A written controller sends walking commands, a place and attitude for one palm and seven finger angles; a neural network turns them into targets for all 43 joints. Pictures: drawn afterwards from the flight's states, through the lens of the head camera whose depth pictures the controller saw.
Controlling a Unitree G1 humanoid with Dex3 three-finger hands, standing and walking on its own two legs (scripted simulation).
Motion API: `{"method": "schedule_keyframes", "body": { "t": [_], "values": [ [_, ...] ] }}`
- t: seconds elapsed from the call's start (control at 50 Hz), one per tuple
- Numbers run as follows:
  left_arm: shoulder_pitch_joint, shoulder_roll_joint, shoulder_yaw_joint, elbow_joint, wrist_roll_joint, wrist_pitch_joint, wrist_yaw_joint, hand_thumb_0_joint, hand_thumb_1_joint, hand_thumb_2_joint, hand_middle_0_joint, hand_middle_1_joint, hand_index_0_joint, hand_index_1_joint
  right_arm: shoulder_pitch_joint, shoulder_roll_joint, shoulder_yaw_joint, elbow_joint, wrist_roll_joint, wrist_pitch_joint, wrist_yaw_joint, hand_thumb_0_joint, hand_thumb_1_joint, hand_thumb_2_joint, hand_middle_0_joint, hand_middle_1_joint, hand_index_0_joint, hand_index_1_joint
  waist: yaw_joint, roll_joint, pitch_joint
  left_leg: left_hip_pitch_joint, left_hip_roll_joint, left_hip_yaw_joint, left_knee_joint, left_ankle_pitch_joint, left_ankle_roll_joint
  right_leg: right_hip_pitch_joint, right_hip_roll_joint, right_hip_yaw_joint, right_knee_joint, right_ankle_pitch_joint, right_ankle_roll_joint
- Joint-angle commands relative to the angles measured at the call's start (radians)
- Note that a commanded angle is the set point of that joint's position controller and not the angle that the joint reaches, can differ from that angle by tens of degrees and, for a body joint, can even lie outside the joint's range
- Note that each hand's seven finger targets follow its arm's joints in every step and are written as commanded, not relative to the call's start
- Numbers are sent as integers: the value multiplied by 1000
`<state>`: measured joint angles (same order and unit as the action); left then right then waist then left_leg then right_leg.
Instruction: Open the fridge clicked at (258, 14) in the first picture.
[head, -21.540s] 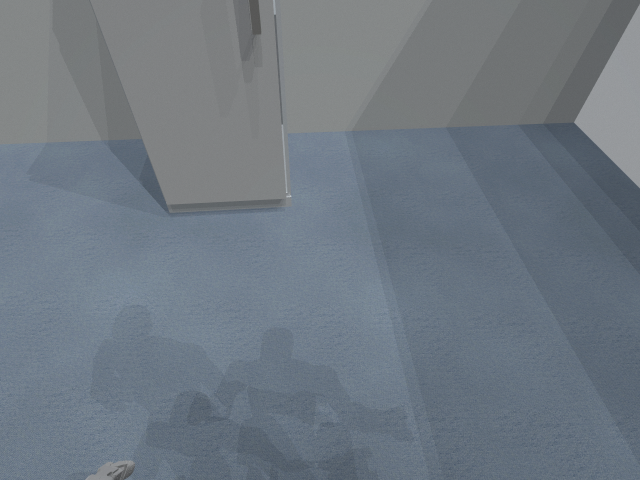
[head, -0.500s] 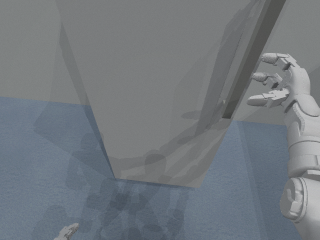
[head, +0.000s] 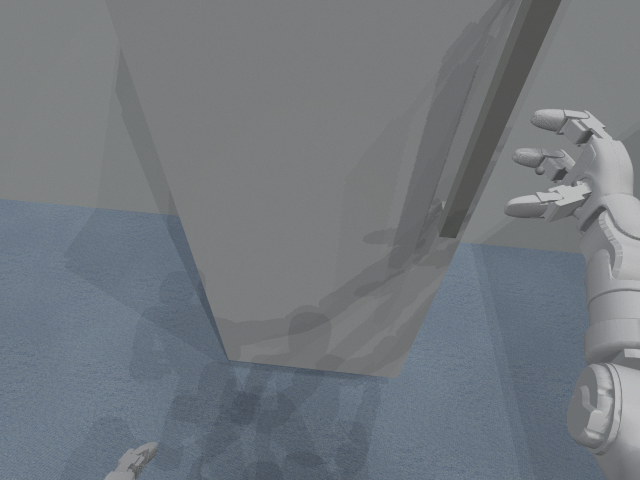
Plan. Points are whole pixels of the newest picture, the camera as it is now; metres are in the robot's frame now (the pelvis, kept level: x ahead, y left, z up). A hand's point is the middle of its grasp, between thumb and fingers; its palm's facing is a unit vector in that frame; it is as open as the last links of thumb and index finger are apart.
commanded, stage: move the hooked fingers beside the handle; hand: right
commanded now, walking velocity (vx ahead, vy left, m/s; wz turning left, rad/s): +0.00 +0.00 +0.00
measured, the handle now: (482, 126) +0.51 -0.15 +0.21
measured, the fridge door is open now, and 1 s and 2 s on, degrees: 0 0 0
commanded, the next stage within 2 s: feel for the door with the fingertips in 0.84 s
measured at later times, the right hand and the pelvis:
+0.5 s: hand (539, 170) +0.44 -0.20 +0.20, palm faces +0.03 +1.00 +0.01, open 14.0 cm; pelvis +0.00 +0.00 +0.00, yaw +1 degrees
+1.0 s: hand (534, 175) +0.43 -0.20 +0.20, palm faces +0.04 +1.00 +0.00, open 14.0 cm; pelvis -0.01 +0.00 +0.00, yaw -1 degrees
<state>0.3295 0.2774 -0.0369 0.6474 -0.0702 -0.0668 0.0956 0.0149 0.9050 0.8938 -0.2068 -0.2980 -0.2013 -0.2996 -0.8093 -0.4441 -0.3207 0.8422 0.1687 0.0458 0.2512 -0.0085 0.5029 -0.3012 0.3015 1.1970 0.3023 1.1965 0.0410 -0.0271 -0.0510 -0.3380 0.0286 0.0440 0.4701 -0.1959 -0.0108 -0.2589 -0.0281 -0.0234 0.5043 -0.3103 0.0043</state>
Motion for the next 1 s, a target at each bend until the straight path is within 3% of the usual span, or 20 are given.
{"method": "schedule_keyframes", "body": {
  "t": [0.0, 0.06, 0.12, 0.14, 0.2, 0.24, 0.28, 0.32, 0.36, 0.42, 0.5, 0.56, 0.6, 0.72, 0.78, 0.84, 0.88, 0.92, 0.94, 0.98],
  "values": [
    [-14, 137, 48, -113, 1, -42, 10, 0, 900, 900, -200, -300, -200, -300, -488, -226, -22, -220, 16, -54, 13, 0, 500, -300, 300, 1200, 300, 1200, 11, -20, -288, 195, -20, -4, -13, 275, 44, 29, 18, 9, -61, 285, -26],
    [-12, 143, 48, -113, -1, -39, 10, 0, 900, 900, -200, -300, -200, -300, -480, -232, -25, -195, 20, -47, 14, 0, 500, -300, 300, 1200, 300, 1200, 16, 21, -263, 184, -19, -2, -17, 243, 42, 5, 17, 13, -62, 251, -28],
    [-16, 139, 47, -117, 3, -42, 10, 0, 900, 900, -200, -300, -200, -300, -550, -222, -8, -229, 16, -57, 9, 0, 500, -300, 300, 1200, 300, 1200, 22, -30, -284, 172, -18, -7, -15, 235, 42, 22, 21, 13, -58, 247, -26],
    [-9, 139, 51, -118, 4, -42, 10, 0, 900, 900, -200, -300, -200, -300, -534, -238, -22, -230, 16, -65, 5, 0, 500, -300, 300, 1200, 300, 1200, 19, 2, -293, 181, -19, -4, -12, 237, 42, 25, 17, 16, -52, 257, -29],
    [-10, 136, 46, -111, 4, -44, 12, 0, 900, 900, -200, -300, -200, -300, -572, -222, -6, -235, 14, -76, 4, 0, 500, -300, 300, 1200, 300, 1200, 25, -33, -305, 177, -20, -4, -6, 256, 45, 37, 18, 18, -52, 277, -24],
    [2, 141, 51, -108, 7, -44, 11, 0, 900, 900, -200, -300, -200, -300, -538, -251, -36, -208, 15, -77, 1, 0, 500, -300, 300, 1200, 300, 1200, 19, 19, -321, 195, -21, -4, -5, 268, 41, 31, 16, 15, -45, 284, -30],
    [-2, 140, 49, -114, 7, -42, 9, 0, 900, 900, -200, -300, -200, -300, -532, -289, -68, -232, 9, -81, 0, 0, 500, -300, 300, 1200, 300, 1200, 2, -15, -353, 228, -18, -8, 3, 299, 44, 27, 21, 14, -50, 308, -26],
    [-8, 134, 47, -117, 6, -43, 4, 0, 900, 900, -200, -300, -200, -300, -514, -235, -28, -244, 7, -76, 2, 0, 500, -300, 300, 1200, 300, 1200, 3, -45, -334, 218, -19, -5, 4, 315, 47, 34, 20, 13, -50, 331, -23],
    [-9, 136, 51, -125, 6, -39, 0, 0, 900, 900, -200, -300, -200, -300, -448, -265, -68, -258, 13, -73, 0, 0, 500, -300, 300, 1200, 300, 1200, -15, -19, -357, 248, -21, -3, 8, 340, 47, 36, 16, 10, -50, 358, -24],
    [-23, 139, 50, -134, 2, -34, -1, 0, 900, 900, -200, -300, -200, -300, -387, -264, -79, -256, 22, -46, 10, 0, 500, -300, 300, 1200, 300, 1200, -20, 23, -309, 249, -20, -3, -1, 325, 44, 7, 16, 2, -62, 320, -27],
    [-37, 134, 50, -146, 0, -29, 1, 0, 900, 900, -200, -300, -200, -300, -413, -225, -36, -327, 21, -30, 10, 0, 500, -300, 300, 1200, 300, 1200, -6, -5, -286, 226, -21, -2, -8, 304, 44, 23, 15, 4, -66, 311, -28],
    [-42, 133, 50, -142, -1, -32, 7, 0, 900, 900, -200, -300, -200, -300, -432, -234, -43, -372, 31, -31, 6, 0, 500, -300, 300, 1200, 300, 1200, -2, -20, -301, 222, -22, -4, -15, 285, 44, 47, 15, 8, -63, 301, -29],
    [-49, 129, 47, -135, -1, -37, 11, 0, 900, 900, -200, -300, -200, -300, -474, -192, -4, -372, 31, -25, 6, 0, 500, -300, 300, 1200, 300, 1200, 10, -37, -275, 196, -23, -2, -20, 265, 45, 53, 18, 12, -65, 285, -28],
    [-53, 132, 43, -122, 2, -39, 13, 0, 900, 900, -200, -300, -200, -300, -447, -228, -37, -308, 22, -11, -9, 0, 500, -300, 300, 1200, 300, 1200, -3, -1, -275, 205, -19, 0, -24, 237, 45, 33, 22, 16, -71, 259, -27],
    [-60, 128, 40, -125, 0, -38, 12, 0, 900, 900, -200, -300, -200, -300, -465, -195, -4, -298, 20, -15, -11, 0, 500, -300, 300, 1200, 300, 1200, 5, -9, -264, 194, -16, -3, -25, 236, 44, 34, 22, 15, -70, 255, -28],
    [-51, 134, 42, -123, 3, -35, 13, 0, 900, 900, -200, -300, -200, -300, -467, -215, -17, -258, 19, -24, -13, 0, 500, -300, 300, 1200, 300, 1200, 4, 34, -258, 195, -15, 0, -27, 205, 42, 15, 19, 17, -71, 226, -28],
    [-52, 132, 38, -120, 2, -35, 15, 0, 900, 900, -200, -300, -200, -300, -517, -211, -6, -233, 13, -29, -14, 0, 500, -300, 300, 1200, 300, 1200, 15, 4, -249, 171, -13, -6, -29, 188, 41, 13, 23, 18, -71, 205, -29],
    [-43, 135, 39, -117, 4, -37, 16, 0, 900, 900, -200, -300, -200, -300, -542, -240, -26, -221, 7, -44, -16, 0, 500, -300, 300, 1200, 300, 1200, 13, 4, -269, 179, -14, -10, -26, 195, 42, 12, 25, 19, -68, 210, -29],
    [-41, 135, 42, -122, 6, -37, 13, 0, 900, 900, -200, -300, -200, -300, -533, -226, -12, -239, 9, -56, -16, 0, 500, -300, 300, 1200, 300, 1200, 10, 20, -291, 197, -13, -8, -21, 205, 41, 17, 21, 18, -63, 224, -31],
    [-42, 129, 41, -121, 4, -43, 12, 0, 900, 900, -200, -300, -200, -300, -567, -184, 20, -270, 13, -72, -13, 0, 500, -300, 300, 1200, 300, 1200, 19, -24, -313, 196, -15, -9, -13, 241, 45, 41, 24, 19, -59, 253, -29]
  ]
}}
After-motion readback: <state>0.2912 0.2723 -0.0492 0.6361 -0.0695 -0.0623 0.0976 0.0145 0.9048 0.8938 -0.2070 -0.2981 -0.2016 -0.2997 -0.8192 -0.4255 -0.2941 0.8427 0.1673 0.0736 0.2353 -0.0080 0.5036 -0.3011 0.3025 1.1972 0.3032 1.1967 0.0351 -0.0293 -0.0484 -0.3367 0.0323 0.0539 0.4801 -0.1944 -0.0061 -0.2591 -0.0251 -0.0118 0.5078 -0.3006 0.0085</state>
